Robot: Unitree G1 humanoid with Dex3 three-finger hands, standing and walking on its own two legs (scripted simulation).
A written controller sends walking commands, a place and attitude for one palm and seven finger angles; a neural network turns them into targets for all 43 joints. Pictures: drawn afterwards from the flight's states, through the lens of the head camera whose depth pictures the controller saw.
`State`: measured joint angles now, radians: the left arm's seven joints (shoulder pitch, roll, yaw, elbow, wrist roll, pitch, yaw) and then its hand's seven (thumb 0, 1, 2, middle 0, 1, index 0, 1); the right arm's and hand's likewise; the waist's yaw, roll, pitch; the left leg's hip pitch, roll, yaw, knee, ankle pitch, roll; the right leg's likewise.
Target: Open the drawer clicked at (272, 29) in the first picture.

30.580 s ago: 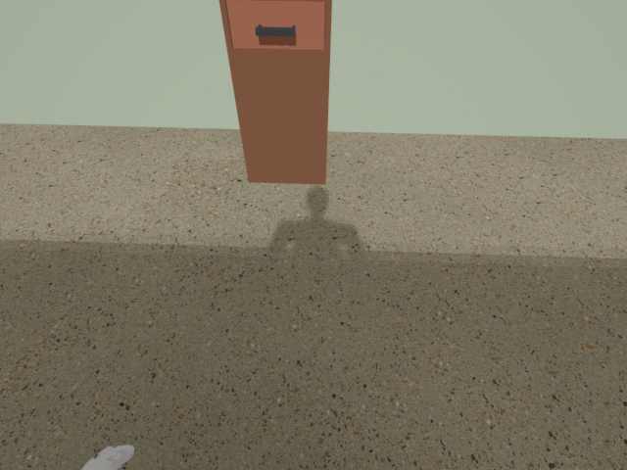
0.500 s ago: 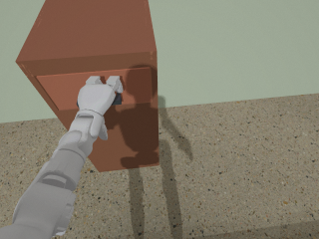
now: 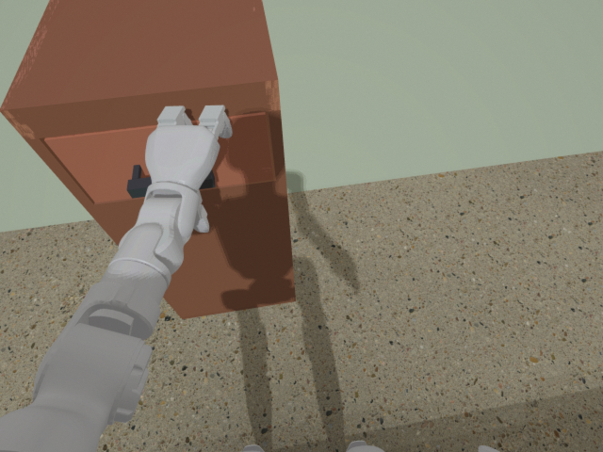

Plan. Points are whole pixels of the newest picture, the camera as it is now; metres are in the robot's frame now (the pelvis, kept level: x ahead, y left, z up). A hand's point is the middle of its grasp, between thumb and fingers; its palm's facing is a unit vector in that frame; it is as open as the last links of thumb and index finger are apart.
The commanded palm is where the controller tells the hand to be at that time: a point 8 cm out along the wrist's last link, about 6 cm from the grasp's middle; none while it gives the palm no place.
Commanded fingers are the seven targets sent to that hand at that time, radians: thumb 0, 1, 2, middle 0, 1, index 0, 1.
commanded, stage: re-aim the fingers above the handle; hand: left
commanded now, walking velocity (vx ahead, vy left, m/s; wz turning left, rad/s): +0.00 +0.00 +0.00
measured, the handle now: (172, 174) +0.56 +0.20 -0.01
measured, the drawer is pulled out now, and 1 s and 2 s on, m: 0.00 0.00 0.00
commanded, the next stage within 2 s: lower the fingers behind the handle in 0.18 s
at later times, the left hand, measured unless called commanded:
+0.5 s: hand (201, 177) +0.49 +0.13 +0.06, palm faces +0.15 -0.13 -0.98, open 13.8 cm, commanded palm +0.46 +0.19 +0.09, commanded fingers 0.00 -0.50 0.30 -0.30 -1.20 -0.30 -1.20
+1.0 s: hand (170, 206) +0.47 +0.19 +0.01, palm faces +0.04 -0.08 -1.00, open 13.9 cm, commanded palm +0.46 +0.19 +0.05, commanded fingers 0.00 -0.50 0.30 -0.30 -1.20 -0.30 -1.20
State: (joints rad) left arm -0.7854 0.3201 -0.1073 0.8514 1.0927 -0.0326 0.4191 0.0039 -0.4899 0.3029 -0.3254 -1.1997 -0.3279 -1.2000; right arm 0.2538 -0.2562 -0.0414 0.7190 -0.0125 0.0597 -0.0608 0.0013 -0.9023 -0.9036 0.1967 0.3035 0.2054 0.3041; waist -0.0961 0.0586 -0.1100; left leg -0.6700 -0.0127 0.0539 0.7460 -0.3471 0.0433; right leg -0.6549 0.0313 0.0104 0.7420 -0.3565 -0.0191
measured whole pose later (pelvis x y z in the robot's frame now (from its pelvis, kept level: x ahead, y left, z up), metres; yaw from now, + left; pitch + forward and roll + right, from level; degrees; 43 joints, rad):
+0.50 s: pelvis +0.00 +0.00 +0.00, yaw +1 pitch +17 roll -1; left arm -0.80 0.32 -0.12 0.88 1.08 -0.05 0.43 0.00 -0.49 0.30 -0.32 -1.20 -0.33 -1.20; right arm 0.23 -0.27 -0.05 0.72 -0.01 0.04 -0.06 0.00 -0.90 -0.90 0.20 0.30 0.20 0.30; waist -0.10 0.04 -0.12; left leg -0.71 -0.02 0.04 0.77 -0.36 0.04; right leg -0.68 0.03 -0.01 0.76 -0.37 -0.02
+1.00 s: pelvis +0.01 +0.01 -0.01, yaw +1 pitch +20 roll -2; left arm -0.77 0.36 -0.10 0.99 1.09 -0.06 0.42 0.00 -0.49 0.30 -0.32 -1.25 -0.30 -1.20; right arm 0.33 -0.26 -0.08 0.76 -0.03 0.04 -0.02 0.00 -0.90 -0.90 0.20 0.30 0.21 0.30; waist -0.08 0.05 -0.17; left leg -0.81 -0.01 0.02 0.87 -0.41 0.05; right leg -0.77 0.03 -0.02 0.82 -0.40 -0.01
